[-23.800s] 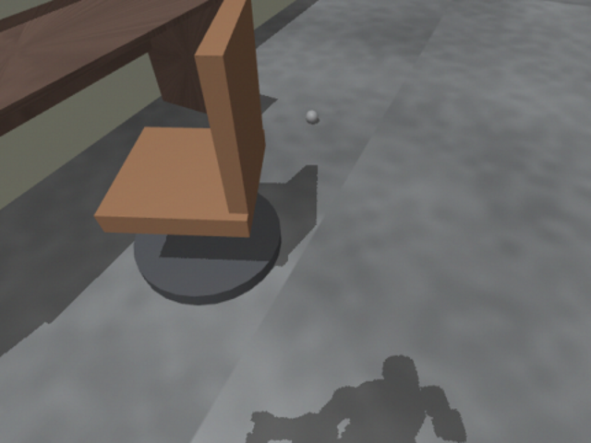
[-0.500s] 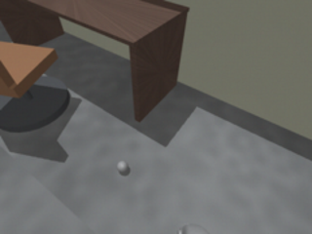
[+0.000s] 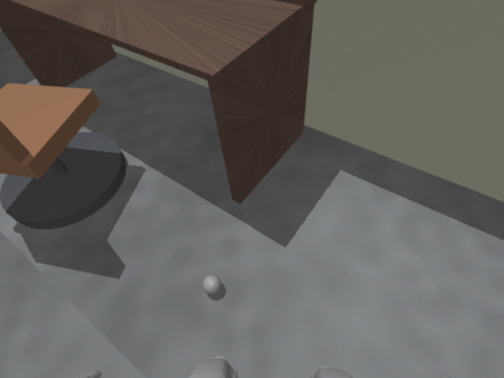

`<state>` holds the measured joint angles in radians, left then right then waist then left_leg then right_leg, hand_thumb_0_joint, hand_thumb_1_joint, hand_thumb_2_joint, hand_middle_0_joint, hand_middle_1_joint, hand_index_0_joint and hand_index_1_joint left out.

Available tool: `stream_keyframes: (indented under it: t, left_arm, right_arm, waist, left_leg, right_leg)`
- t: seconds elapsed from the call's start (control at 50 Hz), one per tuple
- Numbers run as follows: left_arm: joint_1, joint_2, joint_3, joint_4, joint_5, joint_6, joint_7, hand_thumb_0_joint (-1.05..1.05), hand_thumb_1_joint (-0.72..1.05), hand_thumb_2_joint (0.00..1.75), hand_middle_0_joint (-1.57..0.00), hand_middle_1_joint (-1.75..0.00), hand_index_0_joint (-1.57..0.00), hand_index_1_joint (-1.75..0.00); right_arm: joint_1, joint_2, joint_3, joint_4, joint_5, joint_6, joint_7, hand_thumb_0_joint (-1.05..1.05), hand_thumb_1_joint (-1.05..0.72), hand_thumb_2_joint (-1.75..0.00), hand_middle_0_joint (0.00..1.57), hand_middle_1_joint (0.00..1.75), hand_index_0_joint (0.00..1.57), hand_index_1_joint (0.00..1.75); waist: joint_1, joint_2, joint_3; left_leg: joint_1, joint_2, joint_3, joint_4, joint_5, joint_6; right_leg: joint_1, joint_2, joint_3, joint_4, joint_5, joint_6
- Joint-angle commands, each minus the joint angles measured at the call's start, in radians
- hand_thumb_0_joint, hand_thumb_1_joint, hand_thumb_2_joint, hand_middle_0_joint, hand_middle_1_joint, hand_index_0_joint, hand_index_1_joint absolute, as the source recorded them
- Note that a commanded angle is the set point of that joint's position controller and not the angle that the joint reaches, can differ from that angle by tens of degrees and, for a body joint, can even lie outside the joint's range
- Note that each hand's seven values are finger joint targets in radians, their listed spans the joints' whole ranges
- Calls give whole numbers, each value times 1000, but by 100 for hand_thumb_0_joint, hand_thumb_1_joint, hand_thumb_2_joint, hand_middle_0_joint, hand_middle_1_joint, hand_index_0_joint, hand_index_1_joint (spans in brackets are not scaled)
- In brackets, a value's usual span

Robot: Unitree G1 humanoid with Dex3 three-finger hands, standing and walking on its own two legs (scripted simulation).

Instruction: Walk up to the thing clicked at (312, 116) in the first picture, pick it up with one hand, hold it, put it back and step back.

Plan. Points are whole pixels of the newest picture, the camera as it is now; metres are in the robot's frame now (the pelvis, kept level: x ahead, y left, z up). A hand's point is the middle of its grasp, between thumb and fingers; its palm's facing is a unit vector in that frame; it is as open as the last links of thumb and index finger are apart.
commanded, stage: walk up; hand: left
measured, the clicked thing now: (211, 284) +0.52 +0.24 -0.72
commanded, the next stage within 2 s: stand in 1.32 s
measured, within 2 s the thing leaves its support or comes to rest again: neither
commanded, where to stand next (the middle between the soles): +0.12 +0.02 m, yaw -1 degrees
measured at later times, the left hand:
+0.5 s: hand out of the picture +0.09 +0.29 -0.14, palm faces +0.02 -0.94 -0.35, open 7.3 cm
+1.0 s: hand out of the picture +0.12 +0.28 -0.13, palm faces +0.00 -0.94 -0.33, open 7.3 cm
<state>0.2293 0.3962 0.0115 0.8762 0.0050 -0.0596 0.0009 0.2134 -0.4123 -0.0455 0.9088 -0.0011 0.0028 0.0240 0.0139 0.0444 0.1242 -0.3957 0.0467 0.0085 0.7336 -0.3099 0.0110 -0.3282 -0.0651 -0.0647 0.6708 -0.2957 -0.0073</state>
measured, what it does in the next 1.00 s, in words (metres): steps on the spot: left foot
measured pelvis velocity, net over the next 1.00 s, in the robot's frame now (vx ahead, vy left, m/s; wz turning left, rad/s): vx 0.04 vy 0.03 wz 0.02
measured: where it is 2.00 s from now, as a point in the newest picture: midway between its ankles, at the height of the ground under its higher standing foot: outside the picture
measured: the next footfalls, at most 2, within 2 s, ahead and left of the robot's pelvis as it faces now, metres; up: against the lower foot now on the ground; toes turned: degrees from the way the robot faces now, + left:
left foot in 0.04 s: +0.09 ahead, +0.15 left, +0.00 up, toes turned +1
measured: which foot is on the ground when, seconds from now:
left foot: up 0.00-0.02, down 0.04-1.00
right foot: down 0.00-1.00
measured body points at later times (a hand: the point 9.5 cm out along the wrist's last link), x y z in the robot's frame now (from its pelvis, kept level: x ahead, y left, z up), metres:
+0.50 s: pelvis +0.02 +0.02 +0.02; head +0.04 +0.02 +0.46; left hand +0.09 +0.33 -0.12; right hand +0.15 -0.27 -0.11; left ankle +0.06 +0.15 -0.72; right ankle +0.04 -0.12 -0.72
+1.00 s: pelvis +0.04 +0.03 +0.02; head +0.05 +0.03 +0.47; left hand +0.12 +0.33 -0.11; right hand +0.12 -0.28 -0.11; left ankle +0.06 +0.15 -0.72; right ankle +0.04 -0.12 -0.72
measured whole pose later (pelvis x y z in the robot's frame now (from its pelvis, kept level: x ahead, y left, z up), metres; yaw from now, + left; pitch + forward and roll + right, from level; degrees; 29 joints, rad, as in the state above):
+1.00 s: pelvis +0.04 +0.03 +0.02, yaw +1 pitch -2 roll +0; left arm 0.07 0.35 0.01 1.16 0.00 -0.01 -0.01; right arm 0.07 -0.35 -0.01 1.17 0.00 0.00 0.02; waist -0.01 0.00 0.06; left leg -0.16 0.02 0.01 0.34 -0.15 -0.01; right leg -0.12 -0.06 -0.05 0.33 -0.18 0.04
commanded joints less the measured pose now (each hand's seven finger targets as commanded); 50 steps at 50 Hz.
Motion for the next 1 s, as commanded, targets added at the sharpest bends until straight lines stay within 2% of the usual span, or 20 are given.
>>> stream_keyframes:
  t: [0.0, 0.02, 0.04, 0.06, 0.08, 0.1, 0.12, 0.14, 0.16, 0.2, 0.22, 0.26, 0.34, 0.42, 0.48, 0.58, 0.82, 0.94, 0.98]
  left_arm:
    - [-43, 235, 56, -48, -11, 11, 20, 0, 90, 90, -20, -30, -20, -30]
    - [-23, 190, 46, -43, -17, 19, 18, 0, 90, 90, -20, -30, -20, -30]
    - [1, 194, 46, -11, -27, 31, 22, 0, 90, 90, -20, -30, -20, -30]
    - [-1, 211, 54, 32, -18, 33, 25, 0, 90, 90, -20, -30, -20, -30]
    - [1, 208, 52, 50, -14, 29, 22, 0, 90, 90, -20, -30, -20, -30]
    - [13, 207, 50, 67, -13, 24, 20, 0, 90, 90, -20, -30, -20, -30]
    - [-15, 229, 52, 78, -8, 18, 18, 0, 90, 90, -20, -30, -20, -30]
    - [-62, 255, 55, 75, -3, 13, 16, 0, 90, 90, -20, -30, -20, -30]
    - [-105, 263, 54, 73, -4, 13, 14, 0, 90, 90, -20, -30, -20, -30]
    - [-112, 226, 38, 98, -11, 15, 13, 0, 90, 90, -20, -30, -20, -30]
    - [-111, 216, 34, 113, -11, 14, 13, 0, 90, 90, -20, -30, -20, -30]
    - [-115, 208, 32, 139, -12, 13, 11, 0, 90, 90, -20, -30, -20, -30]
    - [-139, 208, 27, 173, -16, 12, 10, 0, 90, 90, -20, -30, -20, -30]
    - [-178, 196, 22, 196, -13, 15, 8, 0, 90, 90, -20, -30, -20, -30]
    - [-184, 186, 20, 216, -10, 18, 6, 0, 90, 90, -20, -30, -20, -30]
    - [-202, 188, 22, 227, -6, 19, 3, 0, 90, 90, -20, -30, -20, -30]
    - [-204, 181, 31, 234, 0, 27, 2, 0, 90, 90, -20, -30, -20, -30]
    - [-207, 173, 33, 228, 0, 28, 4, 0, 90, 90, -20, -30, -20, -30]
    - [-216, 177, 34, 227, -1, 32, 5, 0, 90, 90, -20, -30, -20, -30]
  right_arm:
    - [56, -205, -58, -12, -10, -26, -23, 0, -90, -90, 20, 30, 20, 30]
    - [21, -250, -63, -22, -19, -33, -25, 0, -90, -90, 20, 30, 20, 30]
    - [-61, -281, -59, -38, -3, -35, -23, 0, -90, -90, 20, 30, 20, 30]
    - [-105, -261, -51, -28, 0, -31, -20, 0, -90, -90, 20, 30, 20, 30]
    - [-131, -238, -39, -23, 1, -26, -20, 0, -90, -90, 20, 30, 20, 30]
    - [-153, -215, -27, -15, 2, -21, -20, 0, -90, -90, 20, 30, 20, 30]
    - [-167, -191, -18, -6, 3, -19, -19, 0, -90, -90, 20, 30, 20, 30]
    - [-141, -180, -14, 12, 5, -16, -17, 0, -90, -90, 20, 30, 20, 30]
    - [-108, -188, -15, 38, 5, -17, -17, 0, -90, -90, 20, 30, 20, 30]
    - [-147, -197, -13, 58, 0, -21, -16, 0, -90, -90, 20, 30, 20, 30]
    - [-162, -191, -8, 62, 2, -25, -16, 0, -90, -90, 20, 30, 20, 30]
    - [-176, -182, 1, 80, 7, -29, -15, 0, -90, -90, 20, 30, 20, 30]
    - [-199, -176, 4, 113, 11, -28, -19, 0, -90, -90, 20, 30, 20, 30]
    - [-221, -170, 2, 142, 10, -21, -18, 0, -90, -90, 20, 30, 20, 30]
    - [-246, -166, 5, 157, 9, -19, -16, 0, -90, -90, 20, 30, 20, 30]
    - [-247, -162, 6, 180, 7, -20, -14, 0, -90, -90, 20, 30, 20, 30]
    - [-236, -161, 1, 195, 0, -22, -16, 0, -90, -90, 20, 30, 20, 30]
    - [-213, -159, -3, 200, 0, -24, -19, 0, -90, -90, 20, 30, 20, 30]
    - [-211, -160, -3, 201, -3, -23, -21, 0, -90, -90, 20, 30, 20, 30]
  waist:
    - [-34, -115, -163]
    - [-6, 17, -173]
    - [20, 89, -160]
    - [24, 77, -151]
    - [36, 65, -144]
    - [44, 58, -143]
    - [30, 40, -127]
    - [3, 21, -114]
    - [-21, 14, -131]
    - [-5, 61, -142]
    - [1, 47, -161]
    - [6, 17, -182]
    - [-1, -1, -192]
    - [-9, -22, -172]
    - [-3, -23, -164]
    - [-3, -47, -172]
    - [-4, -31, -169]
    - [-9, -30, -201]
    - [-13, -27, -168]
  left_leg:
    - [220, 32, -52, -191, 185, 38]
    - [190, 166, -250, -267, 197, 81]
    - [72, 250, -356, -322, 96, 170]
    - [-13, 242, -341, -321, 57, 186]
    - [-45, 193, -265, -303, 42, 150]
    - [-22, 140, -197, -265, 21, 104]
    - [-18, 89, -146, -222, 7, 62]
    - [17, 57, -126, -208, -13, 32]
    - [93, 54, -119, -221, -14, 33]
    - [124, 87, -158, -263, 34, 53]
    - [116, 103, -169, -279, 70, 63]
    - [130, 107, -156, -285, 157, 59]
    - [202, 87, -117, -290, 248, 39]
    - [224, 89, -113, -342, 206, 31]
    - [223, 88, -116, -382, 181, 27]
    - [255, 80, -99, -411, 191, 15]
    - [235, 82, -103, -458, 174, 6]
    - [258, 83, -93, -442, 262, 7]
    - [228, 75, -96, -459, 218, 4]
  right_leg:
    - [-105, -139, 127, -46, 195, -95]
    - [-117, -56, 83, 36, 38, -43]
    - [-25, 33, 27, 88, -157, -19]
    - [74, 24, 47, 82, -179, -17]
    - [109, 21, 53, 16, -140, -26]
    - [107, -1, 77, -75, -59, -28]
    - [83, -51, 134, -155, -16, -40]
    - [35, -93, 204, -204, -34, -61]
    - [-2, -107, 204, -194, -11, -68]
    - [13, -53, 131, -172, 23, -38]
    - [64, -34, 103, -170, 57, -28]
    - [118, -38, 99, -187, 109, -24]
    - [130, -63, 110, -230, 207, -22]
    - [132, -73, 111, -294, 169, -16]
    - [153, -72, 106, -328, 153, -7]
    - [179, -87, 113, -380, 165, -4]
    - [217, -79, 92, -393, 165, 1]
    - [251, -84, 89, -386, 224, 2]
    - [241, -83, 91, -380, 216, 4]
